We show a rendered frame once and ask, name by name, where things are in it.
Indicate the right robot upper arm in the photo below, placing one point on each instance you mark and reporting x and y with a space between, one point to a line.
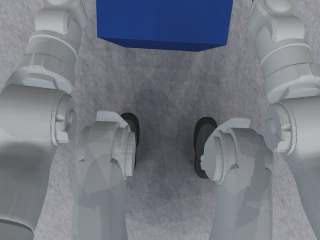
292 128

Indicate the left robot upper arm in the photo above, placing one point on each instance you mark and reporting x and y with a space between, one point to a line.
34 122

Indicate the right robot forearm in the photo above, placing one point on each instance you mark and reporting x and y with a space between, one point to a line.
283 51

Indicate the right robot foot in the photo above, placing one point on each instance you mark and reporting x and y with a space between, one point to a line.
203 129

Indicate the carton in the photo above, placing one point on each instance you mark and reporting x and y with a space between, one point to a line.
179 25

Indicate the left robot forearm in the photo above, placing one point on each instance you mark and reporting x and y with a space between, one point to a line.
53 47

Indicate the robot left shin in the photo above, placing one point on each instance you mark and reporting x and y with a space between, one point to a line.
81 142

